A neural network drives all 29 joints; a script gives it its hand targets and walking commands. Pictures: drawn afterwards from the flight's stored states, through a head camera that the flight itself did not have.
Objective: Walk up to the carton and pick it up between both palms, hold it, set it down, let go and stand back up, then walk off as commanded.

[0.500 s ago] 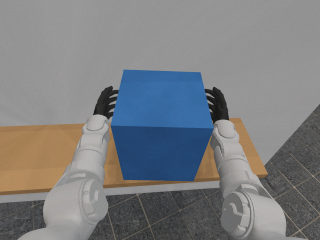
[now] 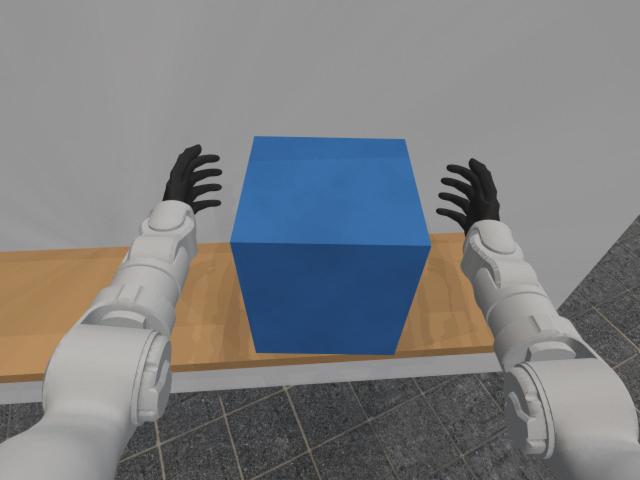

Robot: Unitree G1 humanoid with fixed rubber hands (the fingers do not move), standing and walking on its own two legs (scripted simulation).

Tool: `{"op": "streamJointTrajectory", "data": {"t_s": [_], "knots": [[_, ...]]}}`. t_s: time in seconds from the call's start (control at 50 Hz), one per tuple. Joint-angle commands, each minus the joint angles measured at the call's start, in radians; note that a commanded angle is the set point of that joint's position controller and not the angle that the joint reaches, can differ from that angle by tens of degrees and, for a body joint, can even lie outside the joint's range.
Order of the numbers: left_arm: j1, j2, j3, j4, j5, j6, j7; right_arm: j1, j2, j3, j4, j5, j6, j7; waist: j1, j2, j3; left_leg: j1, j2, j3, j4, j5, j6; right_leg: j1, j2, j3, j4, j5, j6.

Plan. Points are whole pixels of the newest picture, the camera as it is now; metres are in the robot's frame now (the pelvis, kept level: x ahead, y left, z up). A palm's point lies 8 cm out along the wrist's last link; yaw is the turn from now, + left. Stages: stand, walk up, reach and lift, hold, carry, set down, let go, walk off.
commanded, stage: set down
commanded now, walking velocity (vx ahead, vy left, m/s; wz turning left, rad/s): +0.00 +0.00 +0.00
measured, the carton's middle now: (327, 250) +0.44 -0.03 +0.05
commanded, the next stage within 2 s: none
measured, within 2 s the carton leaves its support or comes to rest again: neither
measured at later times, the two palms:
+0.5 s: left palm (173, 162) +0.46 +0.16 +0.19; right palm (480, 172) +0.43 -0.21 +0.19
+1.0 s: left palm (166, 177) +0.41 +0.15 +0.21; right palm (531, 195) +0.36 -0.23 +0.21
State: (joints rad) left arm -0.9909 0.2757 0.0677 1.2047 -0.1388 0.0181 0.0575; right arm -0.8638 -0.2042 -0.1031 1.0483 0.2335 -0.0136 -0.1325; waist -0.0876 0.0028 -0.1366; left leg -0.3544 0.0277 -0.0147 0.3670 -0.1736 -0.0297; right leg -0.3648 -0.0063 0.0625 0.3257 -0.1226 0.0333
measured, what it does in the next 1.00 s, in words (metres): stands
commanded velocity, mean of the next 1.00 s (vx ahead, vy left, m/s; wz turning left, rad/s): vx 0.00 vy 0.00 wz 0.00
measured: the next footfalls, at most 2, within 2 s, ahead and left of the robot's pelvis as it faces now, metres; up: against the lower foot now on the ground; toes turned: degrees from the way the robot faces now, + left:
none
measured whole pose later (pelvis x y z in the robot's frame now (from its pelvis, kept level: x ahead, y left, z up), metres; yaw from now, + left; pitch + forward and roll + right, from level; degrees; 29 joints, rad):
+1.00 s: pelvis -0.05 +0.00 +0.00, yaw +0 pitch +5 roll +0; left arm -1.17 0.38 -0.08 1.22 -0.31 0.31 0.01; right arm -1.10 -0.29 -0.04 1.10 0.33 0.32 -0.12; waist -0.12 0.00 -0.13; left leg -0.34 0.03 -0.02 0.38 -0.12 -0.03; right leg -0.35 -0.01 0.06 0.33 -0.06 0.03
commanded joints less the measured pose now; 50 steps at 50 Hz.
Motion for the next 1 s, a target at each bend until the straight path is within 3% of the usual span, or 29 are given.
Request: {"op": "streamJointTrajectory", "data": {"t_s": [0.0,0.1,0.2,0.28,0.38,0.48,0.58,0.64,0.7,0.8,0.84,0.92,0.98], "knots": [[-0.630,0.123,-0.171,-0.050,-0.124,0.034,-0.013,-0.611,-0.197,0.067,-0.088,0.085,0.067,0.023,-0.017,0.025,-0.460,0.192,-0.017,0.050,0.038,0.149,-0.022,0.040,0.048,-0.101,0.008,0.203,-0.033],[-0.681,0.162,-0.199,0.057,-0.169,0.075,-0.007,-0.679,-0.218,0.083,-0.045,0.098,0.149,0.032,-0.011,-0.019,-0.378,0.118,-0.011,0.044,0.003,-0.019,-0.003,0.043,0.039,-0.098,-0.004,0.085,-0.033],[-0.699,0.189,-0.196,0.127,-0.163,0.093,-0.009,-0.671,-0.215,0.081,0.059,0.083,0.201,0.029,-0.005,-0.020,-0.332,0.105,-0.014,0.043,-0.012,-0.040,0.001,0.067,0.040,-0.103,-0.006,0.084,-0.035],[-0.727,0.213,-0.180,0.073,-0.155,0.102,-0.008,-0.689,-0.223,0.069,0.037,0.083,0.205,0.017,-0.010,-0.010,-0.401,0.139,-0.019,0.043,0.000,0.056,-0.009,0.116,0.046,-0.110,0.003,0.199,-0.028],[-0.748,0.225,-0.145,-0.109,-0.140,0.147,-0.005,-0.720,-0.257,0.062,-0.069,0.118,0.201,0.006,-0.007,0.034,-0.574,0.257,-0.027,0.042,0.054,0.319,-0.039,0.181,0.065,-0.120,0.027,0.423,-0.021],[-0.657,0.211,-0.096,-0.276,-0.112,0.226,-0.014,-0.660,-0.279,0.079,-0.140,0.163,0.211,0.000,0.000,0.054,-0.646,0.383,-0.030,0.043,0.089,0.544,-0.060,0.237,0.087,-0.119,0.023,0.573,-0.019],[-0.516,0.217,-0.029,-0.299,-0.065,0.333,-0.049,-0.579,-0.294,0.099,-0.193,0.184,0.236,-0.015,0.000,-0.005,-0.536,0.348,-0.046,0.060,0.053,0.508,-0.043,0.378,0.083,-0.096,0.011,0.642,-0.011],[-0.510,0.227,-0.025,-0.303,-0.067,0.358,-0.062,-0.575,-0.305,0.087,-0.222,0.183,0.241,-0.023,-0.015,-0.021,-0.478,0.322,-0.053,0.060,0.030,0.434,-0.033,0.388,0.083,-0.097,0.003,0.575,-0.008],[-0.577,0.241,-0.059,-0.280,-0.101,0.341,-0.063,-0.609,-0.306,0.060,-0.211,0.167,0.247,-0.019,-0.034,-0.022,-0.410,0.300,-0.051,0.050,0.013,0.296,-0.024,0.312,0.083,-0.106,-0.015,0.375,-0.017],[-0.705,0.260,-0.150,-0.147,-0.182,0.281,-0.037,-0.703,-0.271,0.025,-0.148,0.124,0.287,0.010,-0.032,-0.020,-0.325,0.185,-0.038,0.038,-0.031,-0.087,0.011,0.175,0.062,-0.105,-0.023,-0.013,-0.038],[-0.702,0.241,-0.187,-0.085,-0.198,0.265,-0.027,-0.703,-0.259,0.024,-0.121,0.104,0.302,0.026,-0.024,-0.014,-0.303,0.161,-0.030,0.028,-0.041,-0.179,0.020,0.140,0.059,-0.110,-0.019,-0.104,-0.050],[-0.652,0.218,-0.218,-0.003,-0.197,0.224,-0.027,-0.646,-0.236,0.053,-0.076,0.082,0.300,0.045,-0.009,-0.014,-0.269,0.145,-0.018,0.006,-0.053,-0.223,0.022,0.141,0.057,-0.113,-0.009,-0.109,-0.059],[-0.611,0.219,-0.207,0.002,-0.188,0.184,-0.030,-0.582,-0.210,0.083,-0.066,0.083,0.276,0.048,0.004,-0.017,-0.276,0.141,-0.020,0.011,-0.049,-0.187,0.021,0.172,0.056,-0.108,-0.003,-0.066,-0.056]]}}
